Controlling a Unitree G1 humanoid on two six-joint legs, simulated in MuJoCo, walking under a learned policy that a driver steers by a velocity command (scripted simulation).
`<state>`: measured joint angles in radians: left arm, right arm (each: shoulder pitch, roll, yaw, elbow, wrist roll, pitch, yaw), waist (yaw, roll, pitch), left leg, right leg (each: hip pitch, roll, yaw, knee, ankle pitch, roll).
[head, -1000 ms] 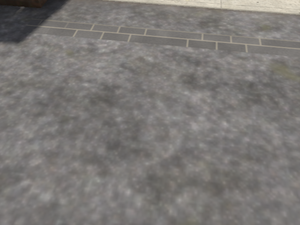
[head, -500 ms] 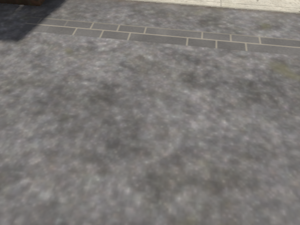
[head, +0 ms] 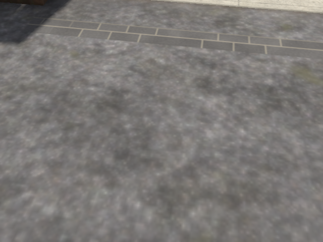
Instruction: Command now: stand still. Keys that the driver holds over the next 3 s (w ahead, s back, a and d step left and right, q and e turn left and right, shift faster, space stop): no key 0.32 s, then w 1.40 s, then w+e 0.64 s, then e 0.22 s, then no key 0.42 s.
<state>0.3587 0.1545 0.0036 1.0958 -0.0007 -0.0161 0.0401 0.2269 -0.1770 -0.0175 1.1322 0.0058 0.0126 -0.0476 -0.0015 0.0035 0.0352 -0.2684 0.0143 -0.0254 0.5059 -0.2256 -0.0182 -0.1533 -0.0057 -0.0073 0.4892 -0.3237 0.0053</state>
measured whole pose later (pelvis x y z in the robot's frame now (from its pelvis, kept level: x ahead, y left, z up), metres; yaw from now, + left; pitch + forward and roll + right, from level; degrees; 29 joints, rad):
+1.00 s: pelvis +0.24 +0.00 -0.01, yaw +0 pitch +2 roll +1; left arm -0.04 0.21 0.03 0.83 -0.03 -0.10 -0.05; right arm 0.53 -0.20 -0.03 1.09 0.01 -0.08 -0.02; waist -0.09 -0.02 0.03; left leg 0.19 0.00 0.04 0.17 -0.40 0.00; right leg -0.61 -0.04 -0.05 0.57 -0.03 -0.08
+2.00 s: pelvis +0.82 +0.03 +0.01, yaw -6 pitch +1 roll +2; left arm 0.14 0.24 0.07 0.90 -0.02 -0.06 -0.01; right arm 0.34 -0.22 -0.05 0.99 -0.01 -0.11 -0.01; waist -0.05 -0.04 -0.01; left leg 0.02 -0.05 0.16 0.18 -0.24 0.05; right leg -0.72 -0.10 0.06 0.74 0.09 -0.04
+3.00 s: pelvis +1.22 -0.10 -0.01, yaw -32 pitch +1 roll +1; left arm 0.21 0.25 0.04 0.72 0.02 0.03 0.02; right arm 0.16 -0.24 -0.03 0.79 -0.01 -0.01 0.01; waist -0.02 0.01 0.02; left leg -0.37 -0.01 0.02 0.51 -0.16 0.01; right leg -0.30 -0.01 0.05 0.57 -0.27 0.00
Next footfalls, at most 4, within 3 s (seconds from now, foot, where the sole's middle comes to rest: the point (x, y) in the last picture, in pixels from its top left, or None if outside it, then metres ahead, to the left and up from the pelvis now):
1.04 right None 0.46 -0.12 -0.77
1.60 left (143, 181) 0.78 0.12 -0.77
2.18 right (193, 131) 1.08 -0.14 -0.77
2.62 left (177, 91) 1.38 -0.06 -0.77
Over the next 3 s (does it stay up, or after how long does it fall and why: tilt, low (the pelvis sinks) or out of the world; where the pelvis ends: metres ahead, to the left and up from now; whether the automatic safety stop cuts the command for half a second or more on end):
stays up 1.22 -0.10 -0.01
